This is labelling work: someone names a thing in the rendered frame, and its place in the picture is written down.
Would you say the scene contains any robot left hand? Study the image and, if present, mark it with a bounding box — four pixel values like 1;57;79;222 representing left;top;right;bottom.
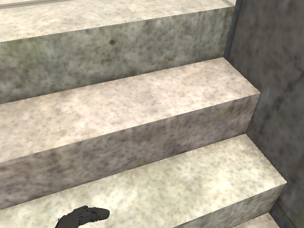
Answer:
55;205;110;228

